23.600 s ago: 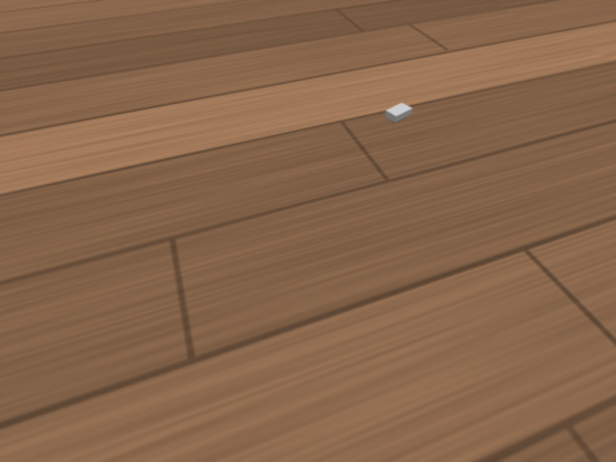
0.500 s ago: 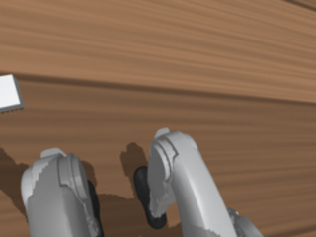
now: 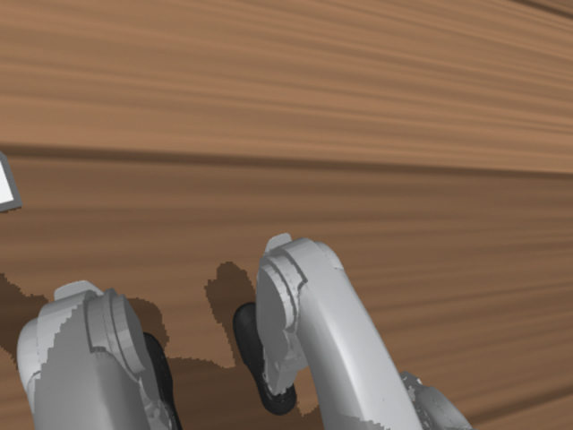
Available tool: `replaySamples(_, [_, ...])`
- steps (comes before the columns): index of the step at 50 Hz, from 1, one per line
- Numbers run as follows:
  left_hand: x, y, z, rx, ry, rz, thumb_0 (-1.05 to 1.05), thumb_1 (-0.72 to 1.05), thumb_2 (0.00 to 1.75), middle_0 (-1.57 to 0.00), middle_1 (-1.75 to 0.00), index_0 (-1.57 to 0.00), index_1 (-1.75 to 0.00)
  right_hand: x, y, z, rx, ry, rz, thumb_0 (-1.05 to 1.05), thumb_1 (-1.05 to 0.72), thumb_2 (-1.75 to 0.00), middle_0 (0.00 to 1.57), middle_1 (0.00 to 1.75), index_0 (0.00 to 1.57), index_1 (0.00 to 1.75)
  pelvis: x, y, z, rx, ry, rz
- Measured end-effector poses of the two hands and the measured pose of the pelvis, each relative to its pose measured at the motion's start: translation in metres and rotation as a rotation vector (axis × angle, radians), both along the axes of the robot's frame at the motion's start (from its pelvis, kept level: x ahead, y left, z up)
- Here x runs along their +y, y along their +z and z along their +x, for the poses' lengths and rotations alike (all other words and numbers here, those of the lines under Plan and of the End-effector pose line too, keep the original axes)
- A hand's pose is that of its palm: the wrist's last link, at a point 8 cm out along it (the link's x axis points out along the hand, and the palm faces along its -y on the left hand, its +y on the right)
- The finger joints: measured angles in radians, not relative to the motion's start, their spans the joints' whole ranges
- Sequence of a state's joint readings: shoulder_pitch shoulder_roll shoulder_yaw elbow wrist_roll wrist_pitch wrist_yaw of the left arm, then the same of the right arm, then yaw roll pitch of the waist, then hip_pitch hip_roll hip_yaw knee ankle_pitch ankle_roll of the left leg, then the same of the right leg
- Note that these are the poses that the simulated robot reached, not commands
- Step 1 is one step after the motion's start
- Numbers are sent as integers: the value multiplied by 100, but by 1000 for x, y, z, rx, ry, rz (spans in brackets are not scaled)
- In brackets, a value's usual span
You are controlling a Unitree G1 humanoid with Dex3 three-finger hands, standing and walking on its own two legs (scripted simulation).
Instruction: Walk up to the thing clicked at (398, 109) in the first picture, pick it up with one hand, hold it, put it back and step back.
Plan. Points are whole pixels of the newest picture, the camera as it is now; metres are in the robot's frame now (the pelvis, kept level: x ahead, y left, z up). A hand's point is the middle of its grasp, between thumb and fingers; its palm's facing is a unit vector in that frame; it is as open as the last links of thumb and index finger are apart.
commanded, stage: rest palm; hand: left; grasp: from above
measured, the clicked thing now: out of the picture +0.47 +0.37 -0.30
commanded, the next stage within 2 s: close in 1.60 s
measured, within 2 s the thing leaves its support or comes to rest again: neither
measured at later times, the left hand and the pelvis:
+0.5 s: hand out of the picture +0.46 +0.36 -0.24, palm faces -0.42 -0.16 -0.89, open 14.4 cm; pelvis +0.00 +0.00 -0.01, yaw -3 degrees
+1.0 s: hand out of the picture +0.45 +0.36 -0.25, palm faces -0.43 -0.15 -0.89, open 14.2 cm; pelvis +0.00 +0.00 -0.01, yaw -4 degrees
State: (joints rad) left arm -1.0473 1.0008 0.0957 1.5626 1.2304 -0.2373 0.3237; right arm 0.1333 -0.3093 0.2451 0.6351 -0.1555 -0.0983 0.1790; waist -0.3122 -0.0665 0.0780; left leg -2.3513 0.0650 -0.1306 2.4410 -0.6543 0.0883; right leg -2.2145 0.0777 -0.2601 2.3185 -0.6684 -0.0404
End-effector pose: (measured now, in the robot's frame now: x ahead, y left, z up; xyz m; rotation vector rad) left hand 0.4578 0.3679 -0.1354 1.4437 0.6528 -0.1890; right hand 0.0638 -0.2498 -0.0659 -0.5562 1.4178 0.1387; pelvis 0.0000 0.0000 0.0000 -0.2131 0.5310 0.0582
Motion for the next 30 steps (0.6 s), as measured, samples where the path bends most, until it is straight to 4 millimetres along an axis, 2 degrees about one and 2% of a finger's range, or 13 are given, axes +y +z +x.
replaySamples(5, [-11, -21, -2, -24, -64, -49, 0, -55, 101, -8, -98, -6, -99, 0, 3, -19, 71, 13, -25, 0, -90, -90, 20, 30, 20, 30, -2, -4, -1, -24, -8, -4])
replaySamples(9, [-15, -30, 0, -72, -106, -55, 0, -55, 101, -8, -97, -6, -98, -2, 6, -23, 86, 35, -49, 0, -90, -90, 20, 30, 20, 30, -2, -8, 0, -35, -16, -11])
replaySamples(14, [-14, -33, 4, -129, -92, -35, 0, -56, 102, -8, -95, -5, -97, -2, 9, -15, 57, 70, -64, 0, -90, -90, 20, 30, 20, 30, -1, -11, 1, -40, -26, -23])
replaySamples(22, [-4, -39, 6, -113, -10, -6, 0, -54, 101, -9, -94, -6, -95, 1, 10, 7, -20, 113, -52, 0, -90, -90, 20, 30, 20, 30, 2, -13, 3, -43, -30, -36])
replaySamples(30, [2, -49, 2, -72, 4, -19, 0, -52, 99, -9, -96, -7, -97, 7, 9, 9, -2, 118, -38, 0, -90, -90, 20, 30, 20, 30, 3, -12, 4, -44, -27, -42])
